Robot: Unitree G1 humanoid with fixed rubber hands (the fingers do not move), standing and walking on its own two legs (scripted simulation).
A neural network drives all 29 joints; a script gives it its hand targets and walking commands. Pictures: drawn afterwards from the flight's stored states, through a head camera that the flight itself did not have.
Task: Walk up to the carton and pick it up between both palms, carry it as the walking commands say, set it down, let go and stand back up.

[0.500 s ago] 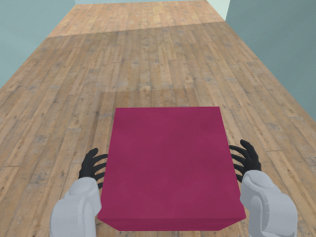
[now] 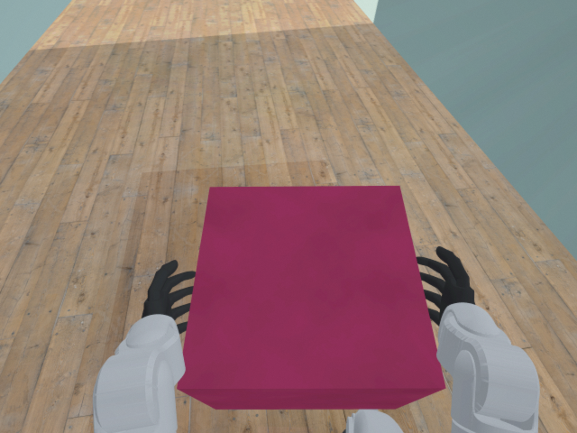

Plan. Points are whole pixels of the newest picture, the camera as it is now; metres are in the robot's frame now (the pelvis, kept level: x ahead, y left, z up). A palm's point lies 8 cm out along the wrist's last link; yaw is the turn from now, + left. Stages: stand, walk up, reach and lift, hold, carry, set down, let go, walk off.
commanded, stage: carry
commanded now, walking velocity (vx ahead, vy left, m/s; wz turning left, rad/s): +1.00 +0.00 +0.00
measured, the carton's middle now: (304, 301) +0.31 -0.02 +0.01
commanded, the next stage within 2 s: none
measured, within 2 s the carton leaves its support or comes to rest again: neither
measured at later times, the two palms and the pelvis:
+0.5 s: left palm (203, 117) +0.68 +0.16 +0.09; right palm (367, 108) +0.72 -0.18 +0.09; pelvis +0.47 -0.02 -0.01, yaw +4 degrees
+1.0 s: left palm (208, 32) +1.15 +0.20 +0.08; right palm (324, 25) +1.16 -0.14 +0.10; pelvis +0.91 +0.02 -0.01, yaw +2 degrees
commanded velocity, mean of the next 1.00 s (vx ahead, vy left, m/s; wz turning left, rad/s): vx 0.64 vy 0.00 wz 0.00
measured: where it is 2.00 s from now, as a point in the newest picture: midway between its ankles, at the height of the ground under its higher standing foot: (266, 232)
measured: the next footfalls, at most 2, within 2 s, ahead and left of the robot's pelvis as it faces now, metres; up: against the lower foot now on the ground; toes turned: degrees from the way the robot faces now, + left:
right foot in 0.16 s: +0.36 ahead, -0.13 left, +0.00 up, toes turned -11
left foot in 0.60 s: +0.80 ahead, +0.11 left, +0.00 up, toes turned +15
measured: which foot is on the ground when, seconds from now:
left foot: down 0.00-0.18, up 0.20-0.58, down 0.60-1.00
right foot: up 0.00-0.14, down 0.16-0.60, up 0.62-1.00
